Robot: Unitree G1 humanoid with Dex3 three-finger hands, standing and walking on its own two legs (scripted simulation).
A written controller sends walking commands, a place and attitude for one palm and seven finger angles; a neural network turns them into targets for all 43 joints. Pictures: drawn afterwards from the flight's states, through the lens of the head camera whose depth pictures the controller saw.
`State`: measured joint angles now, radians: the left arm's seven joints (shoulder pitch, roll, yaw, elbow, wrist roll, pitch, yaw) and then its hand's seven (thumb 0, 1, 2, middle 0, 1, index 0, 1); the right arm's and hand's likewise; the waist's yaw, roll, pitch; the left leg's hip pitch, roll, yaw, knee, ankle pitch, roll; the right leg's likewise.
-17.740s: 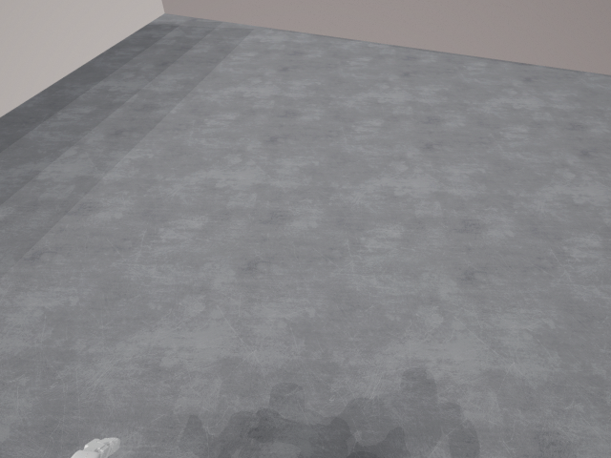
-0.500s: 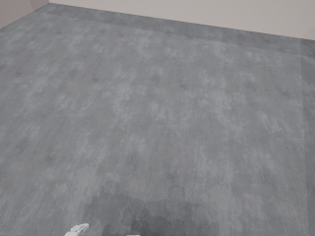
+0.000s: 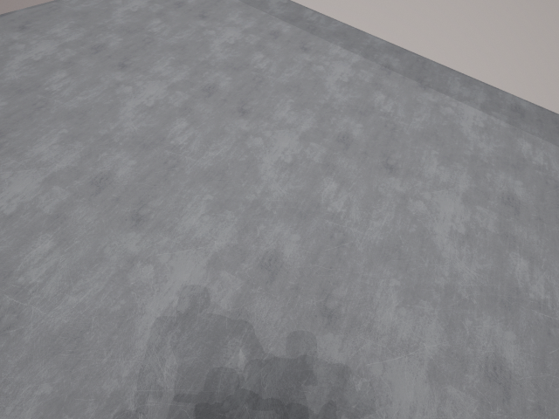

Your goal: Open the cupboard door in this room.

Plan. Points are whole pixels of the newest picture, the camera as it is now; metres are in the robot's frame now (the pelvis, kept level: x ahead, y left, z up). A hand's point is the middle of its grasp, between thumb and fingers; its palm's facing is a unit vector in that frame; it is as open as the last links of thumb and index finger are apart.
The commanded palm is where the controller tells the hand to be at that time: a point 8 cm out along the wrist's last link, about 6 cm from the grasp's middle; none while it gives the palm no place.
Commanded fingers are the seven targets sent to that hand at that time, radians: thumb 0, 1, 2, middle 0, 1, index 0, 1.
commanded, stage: turn or walk to find it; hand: left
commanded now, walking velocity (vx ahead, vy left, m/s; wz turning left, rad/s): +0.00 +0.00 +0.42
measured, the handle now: out of the picture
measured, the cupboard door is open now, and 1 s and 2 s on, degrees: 0 0 0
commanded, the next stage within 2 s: none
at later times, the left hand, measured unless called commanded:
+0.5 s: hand out of the picture +0.05 +0.18 -0.14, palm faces +0.20 -0.94 -0.28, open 7.4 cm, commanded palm none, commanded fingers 0.00 0.90 0.90 -0.20 -0.30 -0.20 -0.30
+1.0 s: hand out of the picture -0.14 +0.19 -0.17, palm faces +0.47 -0.84 -0.26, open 7.4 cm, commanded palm none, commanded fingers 0.00 0.90 0.90 -0.20 -0.30 -0.20 -0.30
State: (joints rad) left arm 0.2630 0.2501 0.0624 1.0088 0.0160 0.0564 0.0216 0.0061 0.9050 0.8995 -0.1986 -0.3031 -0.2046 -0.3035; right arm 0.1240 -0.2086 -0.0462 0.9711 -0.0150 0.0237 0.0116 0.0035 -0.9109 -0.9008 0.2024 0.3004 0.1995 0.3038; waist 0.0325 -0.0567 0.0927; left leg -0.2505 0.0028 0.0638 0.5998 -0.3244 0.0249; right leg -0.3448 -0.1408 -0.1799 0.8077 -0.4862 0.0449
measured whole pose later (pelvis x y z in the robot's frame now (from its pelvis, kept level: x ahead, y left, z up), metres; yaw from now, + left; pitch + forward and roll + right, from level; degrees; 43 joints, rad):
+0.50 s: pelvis -0.03 -0.03 +0.01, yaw +12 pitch +0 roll +1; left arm 0.13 0.18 0.03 0.91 0.01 0.01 0.02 0.00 0.91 0.90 -0.20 -0.30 -0.20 -0.30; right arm 0.23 -0.23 -0.08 0.99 -0.02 0.06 0.00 0.00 -0.91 -0.90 0.21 0.30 0.20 0.30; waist -0.04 0.05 0.07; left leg -0.40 -0.07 -0.10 0.75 -0.40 -0.01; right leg -0.25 -0.03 -0.08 0.56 -0.31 -0.01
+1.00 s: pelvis -0.06 -0.01 +0.00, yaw +25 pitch -1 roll +0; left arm 0.25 0.26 0.07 1.01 0.01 0.07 0.02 0.01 0.91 0.90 -0.20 -0.30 -0.20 -0.30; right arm 0.11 -0.21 -0.05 0.96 -0.02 0.02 0.00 0.00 -0.91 -0.90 0.20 0.30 0.20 0.30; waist 0.03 -0.05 0.09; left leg -0.25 0.00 0.04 0.57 -0.31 0.02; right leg -0.39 -0.11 -0.11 0.96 -0.52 0.06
